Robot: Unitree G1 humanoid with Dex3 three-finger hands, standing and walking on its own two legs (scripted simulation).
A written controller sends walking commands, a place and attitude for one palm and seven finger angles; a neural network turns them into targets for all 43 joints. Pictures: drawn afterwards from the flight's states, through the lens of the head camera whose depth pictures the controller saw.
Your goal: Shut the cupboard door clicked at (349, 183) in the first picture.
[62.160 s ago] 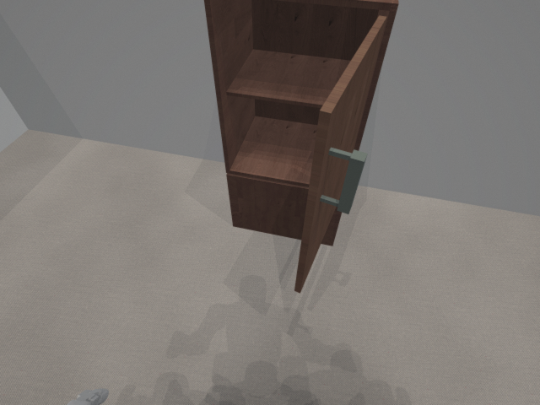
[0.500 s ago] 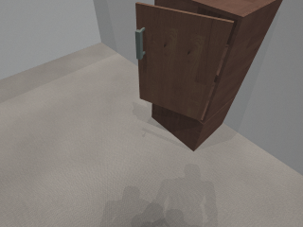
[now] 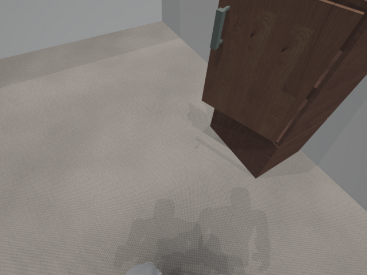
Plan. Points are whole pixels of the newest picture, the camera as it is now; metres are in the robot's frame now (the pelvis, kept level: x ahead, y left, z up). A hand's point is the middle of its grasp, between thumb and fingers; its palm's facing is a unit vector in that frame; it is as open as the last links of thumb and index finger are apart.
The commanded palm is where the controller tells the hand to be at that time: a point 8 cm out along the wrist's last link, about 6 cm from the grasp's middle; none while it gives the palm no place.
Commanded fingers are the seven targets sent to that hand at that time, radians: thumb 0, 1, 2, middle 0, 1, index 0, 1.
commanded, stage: walk to a spot facing it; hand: left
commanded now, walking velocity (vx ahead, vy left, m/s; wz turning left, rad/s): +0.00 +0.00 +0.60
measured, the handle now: (220, 27) +0.92 -0.10 +0.05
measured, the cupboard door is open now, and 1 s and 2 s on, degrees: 20 20 20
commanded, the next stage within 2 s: turn to face it in 1.56 s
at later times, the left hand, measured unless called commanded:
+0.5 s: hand out of the picture +0.04 +0.17 -0.13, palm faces +0.29 -0.90 -0.33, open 7.4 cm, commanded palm none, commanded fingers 0.00 0.90 0.90 -0.20 -0.30 -0.20 -0.30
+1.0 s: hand out of the picture -0.02 +0.17 -0.14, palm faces +0.60 -0.75 -0.27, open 7.4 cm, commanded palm none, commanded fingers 0.00 0.90 0.90 -0.20 -0.30 -0.20 -0.30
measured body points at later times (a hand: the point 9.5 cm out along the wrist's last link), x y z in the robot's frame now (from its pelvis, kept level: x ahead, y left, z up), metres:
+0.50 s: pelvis +0.01 -0.06 +0.02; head +0.07 -0.07 +0.46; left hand +0.02 +0.22 -0.10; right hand +0.15 -0.31 -0.14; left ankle -0.02 +0.06 -0.65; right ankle +0.01 -0.18 -0.72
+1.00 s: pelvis +0.06 -0.05 +0.01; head +0.09 -0.03 +0.46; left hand -0.05 +0.21 -0.12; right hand +0.27 -0.20 -0.13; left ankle -0.04 +0.06 -0.72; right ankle +0.16 -0.13 -0.69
